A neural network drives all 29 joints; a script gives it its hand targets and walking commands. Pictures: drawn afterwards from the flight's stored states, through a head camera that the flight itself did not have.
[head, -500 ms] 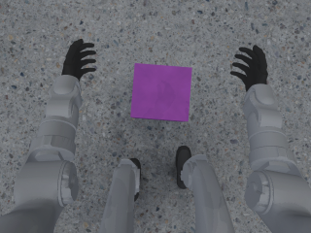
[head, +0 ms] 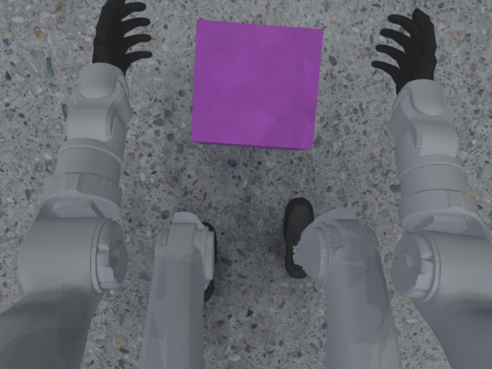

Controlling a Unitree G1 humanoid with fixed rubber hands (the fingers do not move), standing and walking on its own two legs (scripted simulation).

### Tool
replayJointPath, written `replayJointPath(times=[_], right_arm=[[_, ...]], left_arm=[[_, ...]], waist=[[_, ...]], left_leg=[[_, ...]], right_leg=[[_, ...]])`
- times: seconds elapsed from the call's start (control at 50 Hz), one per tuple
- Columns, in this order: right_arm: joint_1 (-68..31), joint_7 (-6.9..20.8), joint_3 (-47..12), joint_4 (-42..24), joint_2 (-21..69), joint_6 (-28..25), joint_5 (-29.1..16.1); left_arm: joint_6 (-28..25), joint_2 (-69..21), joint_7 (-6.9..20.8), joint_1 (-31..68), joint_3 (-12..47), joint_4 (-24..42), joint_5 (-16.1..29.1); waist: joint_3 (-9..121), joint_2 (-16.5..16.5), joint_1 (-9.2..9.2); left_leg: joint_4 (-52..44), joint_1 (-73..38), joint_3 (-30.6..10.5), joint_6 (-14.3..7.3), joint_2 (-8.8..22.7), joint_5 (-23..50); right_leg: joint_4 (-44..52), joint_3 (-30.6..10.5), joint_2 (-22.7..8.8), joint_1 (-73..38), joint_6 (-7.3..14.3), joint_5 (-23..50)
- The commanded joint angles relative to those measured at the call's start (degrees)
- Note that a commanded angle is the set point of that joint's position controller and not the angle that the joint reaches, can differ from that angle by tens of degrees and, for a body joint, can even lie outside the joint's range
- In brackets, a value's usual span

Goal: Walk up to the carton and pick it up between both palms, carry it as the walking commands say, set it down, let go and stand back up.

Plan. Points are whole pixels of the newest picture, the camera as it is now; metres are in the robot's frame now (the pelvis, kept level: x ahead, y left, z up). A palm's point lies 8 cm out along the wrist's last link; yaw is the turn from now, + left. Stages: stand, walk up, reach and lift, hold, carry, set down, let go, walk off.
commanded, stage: reach and lift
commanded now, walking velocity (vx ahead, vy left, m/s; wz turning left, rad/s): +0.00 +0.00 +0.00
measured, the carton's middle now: (254, 94) +0.52 -0.01 -0.40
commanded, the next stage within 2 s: none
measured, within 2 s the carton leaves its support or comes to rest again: neither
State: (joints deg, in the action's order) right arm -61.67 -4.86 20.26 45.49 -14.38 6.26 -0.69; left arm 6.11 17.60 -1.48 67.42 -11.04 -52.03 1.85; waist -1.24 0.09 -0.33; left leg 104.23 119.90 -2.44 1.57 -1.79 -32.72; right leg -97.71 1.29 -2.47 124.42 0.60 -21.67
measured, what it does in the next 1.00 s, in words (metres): lowers itself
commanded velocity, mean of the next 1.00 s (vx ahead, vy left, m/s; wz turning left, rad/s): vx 0.00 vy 0.00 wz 0.00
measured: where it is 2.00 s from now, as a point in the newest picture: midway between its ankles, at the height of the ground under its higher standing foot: (249, 263)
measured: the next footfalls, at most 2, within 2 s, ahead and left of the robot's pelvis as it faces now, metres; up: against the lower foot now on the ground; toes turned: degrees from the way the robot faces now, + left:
none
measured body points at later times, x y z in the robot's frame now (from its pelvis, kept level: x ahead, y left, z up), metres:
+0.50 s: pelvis -0.01 +0.00 -0.08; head +0.36 +0.01 +0.17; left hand +0.51 +0.19 -0.29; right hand +0.51 -0.23 -0.27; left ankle +0.08 +0.13 -0.45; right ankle +0.14 -0.12 -0.45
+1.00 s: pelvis -0.01 +0.00 -0.10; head +0.37 +0.01 +0.13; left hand +0.51 +0.18 -0.33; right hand +0.52 -0.22 -0.31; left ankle +0.08 +0.13 -0.45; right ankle +0.14 -0.12 -0.45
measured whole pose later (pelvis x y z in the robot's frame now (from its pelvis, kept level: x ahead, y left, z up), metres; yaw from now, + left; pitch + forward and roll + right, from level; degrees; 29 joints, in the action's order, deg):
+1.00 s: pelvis -0.01 +0.00 -0.10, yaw -1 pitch +42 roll -1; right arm -81.4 -4.8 10.3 69.5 -24.1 -0.9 -9.2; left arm 1.6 20.4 -3.1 76.7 -5.4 -62.8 5.5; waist -17.9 -0.3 -0.4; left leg 125.0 131.7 -2.3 1.6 -1.9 -35.6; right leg -117.1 0.8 -2.4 137.1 0.6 -22.3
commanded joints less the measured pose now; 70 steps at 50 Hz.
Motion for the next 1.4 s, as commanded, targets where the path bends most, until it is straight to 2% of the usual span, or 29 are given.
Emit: replayJointPath(times=[0.0,0.1,0.16,0.18,0.22,0.24,0.26,0.32,0.34,0.36,0.46,0.48,0.5,0.6,0.64,0.66,0.7,0.74,0.76,0.84,0.9,1.0,1.06,1.12,1.16,1.2,1.22,1.3,1.38], right_arm=[[-18.02,-0.90,-3.39,1.66,-9.19,-1.23,-3.44],[-18.74,-1.15,-2.45,8.00,-11.91,-3.54,-3.69],[-20.90,-1.24,-4.19,4.06,-10.32,-4.38,-5.77],[-20.89,-1.30,-6.63,7.45,-10.30,-4.27,-5.74],[-22.46,-1.99,-6.12,2.06,-10.80,-5.00,-6.93],[-20.82,-2.43,-5.09,10.99,-13.21,-4.17,-6.92],[-22.53,-2.26,-6.38,10.48,-11.88,-4.81,-7.00],[-23.10,-1.75,-7.06,12.34,-11.07,-5.78,-8.38],[-19.42,-1.25,-6.73,21.13,-10.48,-4.98,-8.80],[-19.58,-0.58,-8.83,20.16,-8.23,-5.39,-10.03],[-25.65,-0.58,-7.66,20.81,-12.18,-6.73,-10.79],[-26.52,0.21,-11.68,21.41,-7.97,-6.14,-12.70],[-27.62,0.20,-9.92,18.97,-9.51,-6.83,-12.53],[-23.61,0.41,-10.46,29.13,-8.43,-7.32,-11.86],[-25.58,0.58,-9.45,24.96,-10.34,-8.55,-12.85],[-24.24,0.67,-9.27,25.94,-9.81,-8.94,-11.30],[-25.76,0.43,-12.01,24.63,-8.49,-8.73,-13.71],[-26.99,0.11,-10.41,25.52,-11.02,-8.45,-13.82],[-29.00,0.48,-12.95,24.25,-7.34,-8.14,-14.82],[-26.23,-0.07,-11.49,25.95,-10.49,-8.91,-13.66],[-26.76,0.43,-12.23,25.88,-8.84,-8.40,-14.50],[-28.22,0.17,-12.34,26.11,-9.10,-8.53,-14.14],[-26.80,0.05,-11.98,27.84,-10.50,-8.25,-14.25],[-29.07,0.22,-14.14,25.87,-6.87,-8.42,-14.71],[-28.81,0.51,-12.78,26.03,-6.93,-8.44,-14.85],[-29.97,0.61,-15.75,25.97,-6.01,-8.37,-15.10],[-29.60,0.57,-16.11,26.11,-3.62,-8.25,-16.75],[-28.18,0.49,-13.40,27.27,-4.59,-8.51,-15.74],[-32.13,0.00,-14.74,26.63,-4.09,-9.12,-15.67]], left_arm=[[-0.67,14.42,-0.87,18.28,0.54,2.15,5.19],[-1.96,10.87,-1.48,19.60,5.75,-3.08,7.11],[-2.93,12.35,-2.13,20.51,4.39,2.18,7.35],[-3.29,14.17,-2.16,23.36,4.04,1.41,8.17],[-3.71,11.95,-2.19,21.57,5.95,2.67,8.87],[-3.43,15.60,-2.53,23.63,4.50,-1.46,7.90],[-3.34,14.28,-2.72,23.42,4.22,-2.70,8.80],[-4.39,13.78,-2.66,24.37,5.80,-3.68,8.68],[-4.32,12.41,-2.78,25.60,7.47,-5.82,8.33],[-4.43,12.26,-2.30,22.51,6.12,-7.15,7.26],[-5.27,14.19,-2.39,26.34,5.40,-6.56,6.54],[-5.02,13.86,-1.85,25.65,6.28,-10.80,7.20],[-5.70,11.38,-1.98,28.01,8.75,-3.88,8.82],[-5.57,13.17,-1.54,25.08,7.95,-13.38,7.03],[-6.74,13.84,-1.79,25.98,8.20,-8.76,6.36],[-6.82,12.84,-1.44,25.49,8.10,-9.10,7.12],[-6.50,11.78,-1.45,25.44,9.50,-9.46,9.33],[-6.77,14.02,-1.92,28.65,9.07,-6.00,8.39],[-6.92,12.53,-1.39,27.56,10.18,-7.68,9.57],[-6.63,12.18,-1.76,26.67,9.29,-8.11,9.51],[-6.52,12.51,-1.47,26.18,8.61,-9.56,8.42],[-6.20,9.67,-1.29,27.51,10.48,-9.09,10.15],[-6.08,11.11,-1.70,27.37,9.97,-9.70,9.87],[-6.11,10.36,-1.48,27.29,9.59,-10.52,9.53],[-6.40,9.16,-1.41,28.86,11.33,-9.33,9.25],[-6.33,7.49,-1.14,30.36,10.65,-8.91,10.39],[-6.50,8.65,-1.23,28.43,11.36,-10.72,10.14],[-6.50,6.85,-1.47,27.24,10.70,-12.14,8.94],[-6.84,5.43,-1.41,30.65,11.05,-10.30,9.50]], waist=[[56.49,-0.79,-2.04],[51.83,2.98,-5.70],[53.59,2.67,-2.31],[53.80,-1.81,-3.44],[53.11,1.50,-3.29],[53.64,3.84,-2.45],[48.81,-1.81,-3.79],[47.37,-0.29,-3.32],[41.85,3.17,-4.46],[42.38,1.94,-1.67],[40.03,0.53,-1.72],[38.71,0.56,0.98],[42.91,0.87,-3.20],[38.34,-0.92,-1.72],[39.62,4.96,-0.64],[39.44,1.85,-2.81],[43.48,-1.65,-2.10],[41.01,2.50,-2.24],[41.53,1.35,0.29],[38.33,-1.21,-2.74],[38.91,1.36,0.23],[39.30,-1.68,-2.83],[37.66,2.51,-1.53],[38.73,-2.45,-1.04],[38.19,3.00,-1.45],[38.25,-1.56,-1.57],[37.82,-0.94,0.35],[37.84,3.55,-0.37],[39.07,0.60,-0.68]], left_leg=[[-6.30,-11.30,4.28,-0.68,-1.25,6.45],[-3.10,-10.20,2.73,-0.16,-0.30,7.41],[-1.90,-11.27,2.94,-0.51,-0.56,10.64],[0.21,-9.57,2.95,-0.48,0.13,8.96],[0.92,-7.96,3.93,-0.36,-0.25,10.18],[1.78,-10.37,3.68,0.12,0.43,6.76],[2.55,-4.45,2.98,-0.92,0.58,4.38],[3.25,-5.70,2.38,-0.75,0.29,7.12],[3.58,-5.85,2.17,-0.19,0.96,5.69],[4.05,-3.71,2.18,-0.42,1.28,6.09],[6.27,-0.99,1.69,-0.54,1.63,5.62],[6.52,-2.59,1.82,-1.00,1.60,5.37],[6.22,-5.20,0.89,-1.08,1.72,7.87],[8.19,0.38,0.73,-0.20,2.13,8.46],[9.80,-1.92,1.54,0.39,2.52,12.97],[10.15,0.78,1.39,0.27,2.28,12.42],[10.22,-1.29,1.52,-0.38,1.87,11.98],[10.15,-3.14,1.79,0.03,2.38,11.55],[9.57,-4.34,1.64,-0.60,1.79,11.72],[9.13,-0.82,1.75,-0.49,1.86,8.33],[10.27,-1.80,2.00,-0.19,2.24,10.62],[9.20,-2.24,1.19,-0.51,1.99,10.65],[9.41,-2.13,2.30,0.16,2.12,9.01],[9.45,-0.16,1.37,-1.29,2.06,7.99],[9.29,-2.76,1.86,-0.49,1.96,9.76],[10.43,-1.45,2.23,-0.65,1.47,9.70],[9.86,0.24,2.83,-1.07,1.32,7.85],[9.71,-3.15,2.46,-0.45,1.30,10.77],[9.91,-1.08,2.69,-0.83,0.94,8.98]], right_leg=[[-3.21,-1.71,3.43,-45.52,-2.11,8.97],[-7.53,-0.66,2.83,-37.86,-1.50,10.17],[-8.85,-1.52,2.87,-39.83,-1.69,12.77],[-9.76,-2.18,2.16,-42.09,-2.20,13.12],[-9.99,-2.71,2.55,-42.30,-1.46,15.57],[-12.27,-2.91,1.80,-41.83,-1.44,11.81],[-11.66,-3.06,1.76,-40.61,-1.72,10.76],[-13.83,-2.53,1.40,-38.03,-2.09,13.07],[-13.73,-2.94,1.44,-32.48,-1.56,10.05],[-13.84,-3.70,1.26,-33.87,-1.83,10.97],[-16.53,-4.22,1.30,-33.05,-1.82,11.27],[-15.86,-4.39,1.25,-32.30,-2.29,10.53],[-17.00,-3.42,1.18,-31.36,-1.77,12.30],[-19.00,-3.66,0.99,-31.42,-2.55,14.74],[-19.85,-4.51,1.00,-29.33,-1.63,17.94],[-19.00,-4.55,1.04,-30.07,-1.50,18.72],[-19.79,-4.47,0.84,-36.37,-2.29,19.54],[-20.44,-4.16,1.03,-31.98,-1.89,16.87],[-20.77,-3.73,0.71,-32.14,-2.26,16.14],[-19.17,-3.45,1.24,-32.40,-1.92,14.02],[-20.03,-4.21,1.06,-30.22,-1.92,15.43],[-20.33,-2.66,1.18,-30.76,-2.41,16.09],[-19.35,-3.61,1.18,-30.14,-1.58,13.28],[-19.54,-3.09,1.56,-31.87,-2.39,14.19],[-19.74,-3.40,1.26,-29.72,-2.05,15.00],[-19.19,-3.21,1.81,-30.73,-2.39,14.71],[-18.98,-3.92,1.84,-33.66,-2.23,13.81],[-19.21,-3.40,2.17,-30.41,-1.86,14.85],[-19.43,-3.35,2.43,-33.62,-1.93,14.76]])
